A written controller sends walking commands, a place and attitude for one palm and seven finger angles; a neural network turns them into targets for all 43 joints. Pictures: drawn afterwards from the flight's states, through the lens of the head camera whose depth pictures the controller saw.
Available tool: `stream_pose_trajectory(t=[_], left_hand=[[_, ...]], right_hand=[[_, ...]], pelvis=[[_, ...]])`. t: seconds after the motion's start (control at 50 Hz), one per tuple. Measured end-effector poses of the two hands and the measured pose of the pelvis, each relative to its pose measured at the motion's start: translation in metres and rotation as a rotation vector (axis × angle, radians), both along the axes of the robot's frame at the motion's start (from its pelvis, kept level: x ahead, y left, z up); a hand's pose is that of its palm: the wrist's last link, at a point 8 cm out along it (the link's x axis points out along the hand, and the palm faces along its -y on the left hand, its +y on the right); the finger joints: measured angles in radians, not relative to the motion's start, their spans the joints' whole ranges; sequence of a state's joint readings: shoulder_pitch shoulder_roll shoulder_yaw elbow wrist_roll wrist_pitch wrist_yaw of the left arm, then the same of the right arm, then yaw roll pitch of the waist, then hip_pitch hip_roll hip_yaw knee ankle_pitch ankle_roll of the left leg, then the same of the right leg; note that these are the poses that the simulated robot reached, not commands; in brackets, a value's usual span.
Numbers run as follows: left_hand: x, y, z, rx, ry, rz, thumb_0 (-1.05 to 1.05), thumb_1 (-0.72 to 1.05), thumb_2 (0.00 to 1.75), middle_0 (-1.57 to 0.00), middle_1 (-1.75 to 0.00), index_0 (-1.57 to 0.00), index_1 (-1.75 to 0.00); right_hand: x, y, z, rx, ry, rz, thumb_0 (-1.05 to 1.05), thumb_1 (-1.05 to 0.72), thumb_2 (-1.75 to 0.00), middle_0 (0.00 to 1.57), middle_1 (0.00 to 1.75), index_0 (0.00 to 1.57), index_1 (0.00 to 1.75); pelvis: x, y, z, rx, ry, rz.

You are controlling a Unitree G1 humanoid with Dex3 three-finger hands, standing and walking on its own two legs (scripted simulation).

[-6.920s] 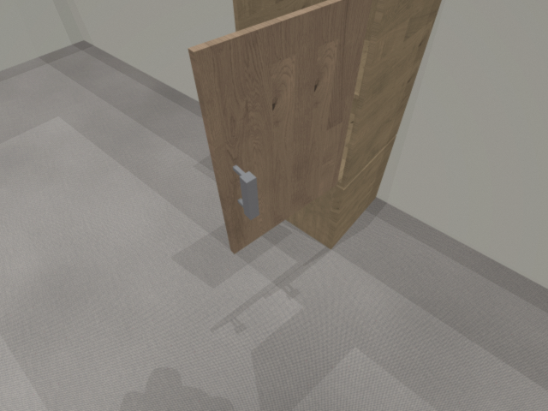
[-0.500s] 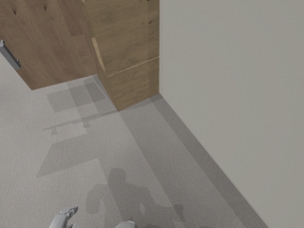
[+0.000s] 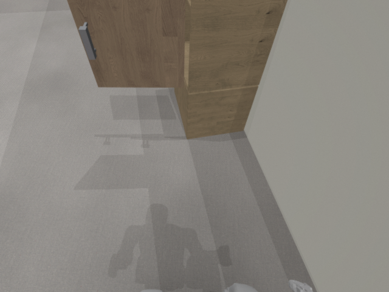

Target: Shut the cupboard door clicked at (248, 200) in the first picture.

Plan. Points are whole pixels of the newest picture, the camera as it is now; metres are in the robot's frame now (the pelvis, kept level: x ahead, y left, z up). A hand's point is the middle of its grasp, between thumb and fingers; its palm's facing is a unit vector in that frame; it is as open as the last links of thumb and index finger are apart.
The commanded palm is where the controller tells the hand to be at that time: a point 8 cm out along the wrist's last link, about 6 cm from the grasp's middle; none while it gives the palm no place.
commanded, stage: take the last steps up to it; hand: left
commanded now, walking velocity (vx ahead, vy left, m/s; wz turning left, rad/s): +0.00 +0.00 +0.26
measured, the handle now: (89, 40) +0.97 +0.52 -0.08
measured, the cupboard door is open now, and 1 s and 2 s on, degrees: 80 80 80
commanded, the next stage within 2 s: come to a stop and stand still in 1.70 s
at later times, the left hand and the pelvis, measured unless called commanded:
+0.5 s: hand out of the picture -0.02 +0.15 -0.15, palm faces +0.28 -0.94 -0.18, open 7.4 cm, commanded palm none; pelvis +0.05 +0.00 +0.01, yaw +11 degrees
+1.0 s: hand (87, 212) +0.29 +0.31 -0.15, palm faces +0.18 -0.97 -0.19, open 7.4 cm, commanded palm none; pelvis +0.20 +0.10 +0.01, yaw +11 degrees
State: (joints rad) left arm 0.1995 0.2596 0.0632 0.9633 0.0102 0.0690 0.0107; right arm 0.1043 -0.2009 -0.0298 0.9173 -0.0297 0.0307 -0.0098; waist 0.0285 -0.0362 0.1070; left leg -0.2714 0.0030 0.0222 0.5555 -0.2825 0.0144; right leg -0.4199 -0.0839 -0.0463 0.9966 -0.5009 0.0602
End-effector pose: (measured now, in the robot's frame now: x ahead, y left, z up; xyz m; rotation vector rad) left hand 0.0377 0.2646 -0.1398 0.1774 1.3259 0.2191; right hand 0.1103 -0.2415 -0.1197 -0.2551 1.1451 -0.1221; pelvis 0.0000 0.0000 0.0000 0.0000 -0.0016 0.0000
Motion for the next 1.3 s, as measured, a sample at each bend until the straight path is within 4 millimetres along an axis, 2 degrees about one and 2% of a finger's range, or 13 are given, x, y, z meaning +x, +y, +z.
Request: stream_pose_trajectory(t=[0.18,0.28,0.38,0.52,0.64,0.72,0.88,0.98,1.1,1.14,1.18,1.26,1.3], left_hand=[[0.008,-0.031,0.013,0.04,-0.103,0.013,0.01,0.91,0.9,-0.2,-0.3,-0.2,-0.3],[-0.013,-0.054,0.024,0.006,-0.082,0.073,0.01,0.91,0.9,-0.2,-0.3,-0.2,-0.3],[-0.038,-0.067,0.025,-0.041,-0.013,0.145,0.01,0.9,0.9,-0.2,-0.3,-0.2,-0.3],[-0.08,-0.061,0.014,-0.101,0.126,0.275,0.01,0.9,0.9,-0.2,-0.3,-0.2,-0.3],[-0.092,-0.024,-0.011,-0.146,0.263,0.322,0.01,0.9,0.9,-0.2,-0.3,-0.2,-0.3],[-0.041,0.016,-0.011,-0.117,0.209,0.278,0.01,0.91,0.9,-0.2,-0.3,-0.2,-0.3],[0.124,0.075,0.009,-0.055,-0.096,0.166,0.01,0.91,0.9,-0.19,-0.3,-0.19,-0.3],[0.22,0.087,0.02,-0.038,-0.218,0.088,0.01,0.91,0.9,-0.19,-0.3,-0.19,-0.3],[0.318,0.081,0.021,-0.028,-0.293,-0.005,0.01,0.91,0.9,-0.19,-0.3,-0.19,-0.3],[0.337,0.077,0.017,-0.023,-0.324,-0.005,0.01,0.91,0.9,-0.19,-0.3,-0.19,-0.3],[0.34,0.075,0.017,-0.028,-0.318,0.018,0.01,0.91,0.9,-0.2,-0.3,-0.2,-0.3],[0.319,0.07,0.015,-0.045,-0.206,0.085,0.0,0.91,0.9,-0.2,-0.3,-0.2,-0.3],[0.307,0.079,0.018,-0.023,-0.17,0.15,-0.01,0.94,0.9,-0.2,-0.3,-0.2,-0.3]], right_hand=[[-0.014,-0.021,-0.027,0.073,0.074,0.004,0.01,-0.9,-0.89,0.2,0.3,0.2,0.3],[-0.012,-0.032,-0.02,0.074,0.135,0.026,0.01,-0.9,-0.89,0.2,0.3,0.2,0.3],[0.006,-0.029,-0.007,0.064,0.16,0.057,0.01,-0.9,-0.89,0.2,0.3,0.2,0.3],[0.071,0.018,-0.003,0.05,0.138,0.173,0.01,-0.91,-0.9,0.2,0.3,0.2,0.3],[0.138,0.083,-0.008,0.039,-0.013,0.245,0.01,-0.9,-0.9,0.2,0.3,0.2,0.3],[0.137,0.107,-0.005,0.042,-0.006,0.213,0.01,-0.9,-0.89,0.2,0.3,0.2,0.3],[0.105,0.104,-0.002,0.006,0.15,0.108,-0.01,-0.94,-0.89,0.2,0.3,0.2,0.3],[0.079,0.107,-0.01,0.021,0.297,0.045,0.0,-0.92,-0.89,0.2,0.3,0.2,0.3],[0.067,0.115,-0.023,0.065,0.454,-0.035,0.01,-0.91,-0.89,0.2,0.3,0.2,0.3],[0.074,0.117,-0.029,0.08,0.496,-0.049,0.01,-0.91,-0.89,0.2,0.3,0.2,0.3],[0.093,0.118,-0.03,0.085,0.503,-0.048,0.01,-0.91,-0.89,0.2,0.3,0.2,0.3],[0.162,0.123,-0.024,0.086,0.417,-0.017,0.01,-0.9,-0.89,0.2,0.3,0.2,0.3],[0.202,0.128,-0.019,0.087,0.349,0.01,0.01,-0.91,-0.89,0.2,0.3,0.2,0.3]], pelvis=[[0.004,-0.03,-0.007,0.016,-0.002,0.053],[0.014,-0.033,0.006,0.022,-0.004,0.097],[0.031,-0.028,0.017,0.037,0.014,0.141],[0.059,0.003,0.013,0.026,0.02,0.193],[0.087,0.048,-0.009,0.003,0.011,0.207],[0.105,0.066,-0.003,0.003,0.007,0.195],[0.152,0.094,0.011,0.015,0.006,0.193],[0.19,0.101,0.008,0.026,0.001,0.19],[0.246,0.101,-0.005,0.026,-0.005,0.174],[0.263,0.098,-0.011,0.022,-0.013,0.182],[0.277,0.098,-0.01,0.013,-0.021,0.191],[0.303,0.102,0.003,0.002,-0.008,0.194],[0.316,0.105,0.008,0.002,0.003,0.196]])
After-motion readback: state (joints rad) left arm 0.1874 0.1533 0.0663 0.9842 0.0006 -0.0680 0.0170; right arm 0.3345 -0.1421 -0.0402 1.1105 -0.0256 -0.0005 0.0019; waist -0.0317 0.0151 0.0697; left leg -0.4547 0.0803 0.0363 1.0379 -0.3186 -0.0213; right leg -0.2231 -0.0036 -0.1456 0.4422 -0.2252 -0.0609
